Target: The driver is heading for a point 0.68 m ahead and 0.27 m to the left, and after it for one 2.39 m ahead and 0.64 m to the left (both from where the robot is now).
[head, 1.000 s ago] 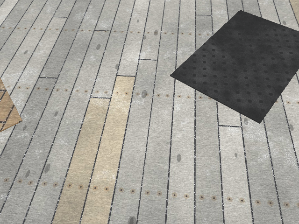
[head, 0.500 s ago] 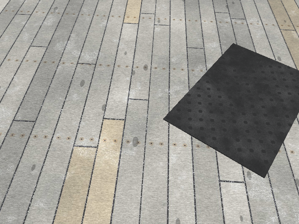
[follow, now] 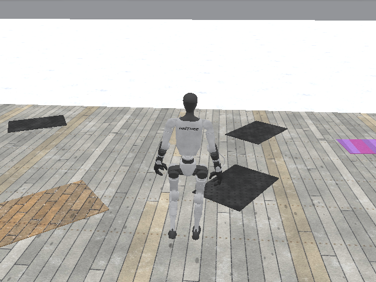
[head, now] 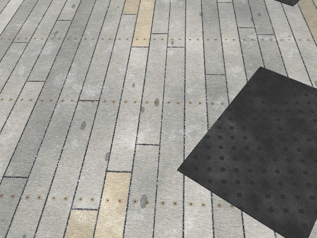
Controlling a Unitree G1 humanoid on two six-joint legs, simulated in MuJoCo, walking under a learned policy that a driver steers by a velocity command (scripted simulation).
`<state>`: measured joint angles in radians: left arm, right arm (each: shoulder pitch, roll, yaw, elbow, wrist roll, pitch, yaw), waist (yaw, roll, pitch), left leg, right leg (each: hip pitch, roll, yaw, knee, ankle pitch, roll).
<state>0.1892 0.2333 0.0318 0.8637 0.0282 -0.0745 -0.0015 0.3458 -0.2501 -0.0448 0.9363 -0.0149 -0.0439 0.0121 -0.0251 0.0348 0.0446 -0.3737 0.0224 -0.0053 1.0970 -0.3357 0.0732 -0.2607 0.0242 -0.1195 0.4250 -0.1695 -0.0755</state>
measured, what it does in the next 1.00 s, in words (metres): walks ahead, turning left: left foot, then right foot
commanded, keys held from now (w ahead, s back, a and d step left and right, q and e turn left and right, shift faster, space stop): w+q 0.94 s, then q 0.06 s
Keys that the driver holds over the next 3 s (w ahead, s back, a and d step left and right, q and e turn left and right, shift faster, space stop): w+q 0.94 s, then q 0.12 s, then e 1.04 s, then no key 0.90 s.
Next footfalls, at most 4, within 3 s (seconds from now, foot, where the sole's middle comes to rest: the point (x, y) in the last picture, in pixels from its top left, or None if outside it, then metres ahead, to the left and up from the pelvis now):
0.40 left None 0.35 0.12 -0.78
0.92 right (150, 189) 0.70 0.09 -0.78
1.34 left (99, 201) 0.66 0.31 -0.78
1.74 right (149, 191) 0.70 0.09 -0.78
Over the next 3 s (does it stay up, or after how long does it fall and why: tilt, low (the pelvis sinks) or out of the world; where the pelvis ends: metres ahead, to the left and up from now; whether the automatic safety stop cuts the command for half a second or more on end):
stays up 0.60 0.15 0.01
